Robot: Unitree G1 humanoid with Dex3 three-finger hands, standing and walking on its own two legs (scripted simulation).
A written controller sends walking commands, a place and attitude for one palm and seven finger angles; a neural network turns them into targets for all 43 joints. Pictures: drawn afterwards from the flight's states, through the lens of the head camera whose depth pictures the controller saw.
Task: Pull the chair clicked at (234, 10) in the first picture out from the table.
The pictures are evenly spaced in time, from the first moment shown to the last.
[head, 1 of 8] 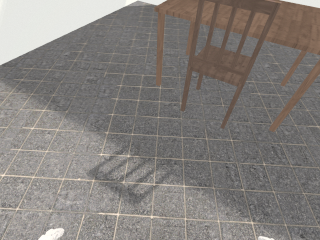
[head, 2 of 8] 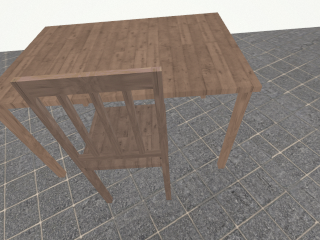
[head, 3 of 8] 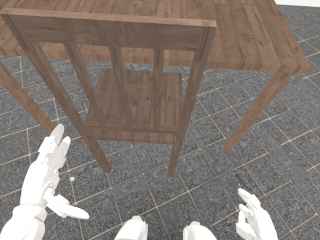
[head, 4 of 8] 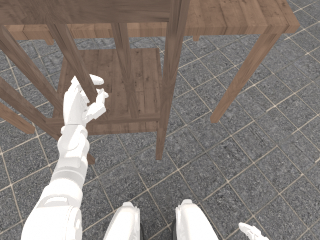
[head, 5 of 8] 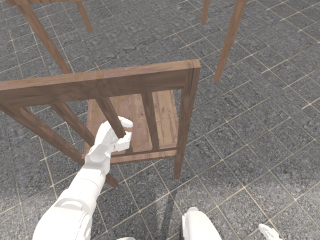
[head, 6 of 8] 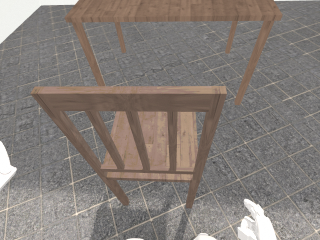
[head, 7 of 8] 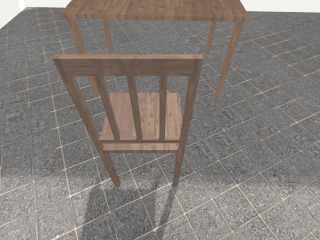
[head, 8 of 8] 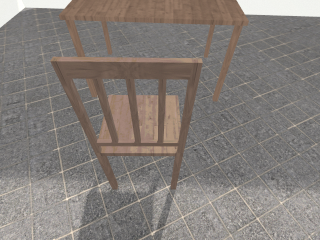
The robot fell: no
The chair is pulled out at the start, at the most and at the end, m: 0.00 0.64 0.64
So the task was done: yes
